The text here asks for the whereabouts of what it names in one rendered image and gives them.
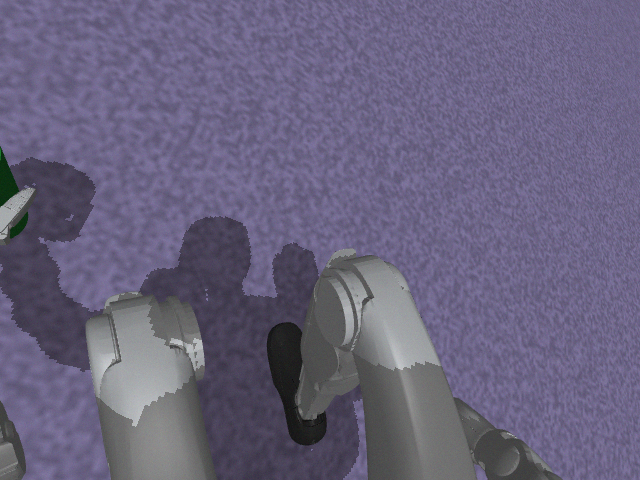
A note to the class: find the bottle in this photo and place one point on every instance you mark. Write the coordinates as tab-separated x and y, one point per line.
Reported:
8	188

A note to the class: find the left robot arm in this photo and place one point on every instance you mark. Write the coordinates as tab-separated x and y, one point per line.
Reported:
12	458

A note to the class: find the right robot arm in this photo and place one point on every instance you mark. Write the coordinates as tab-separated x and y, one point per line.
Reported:
505	457

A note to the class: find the left robot hand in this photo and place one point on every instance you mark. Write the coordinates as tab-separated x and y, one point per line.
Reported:
13	211

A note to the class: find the right robot hand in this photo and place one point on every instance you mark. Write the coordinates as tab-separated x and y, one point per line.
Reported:
475	425

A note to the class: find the right robot foot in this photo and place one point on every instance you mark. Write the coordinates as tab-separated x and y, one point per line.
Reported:
285	361

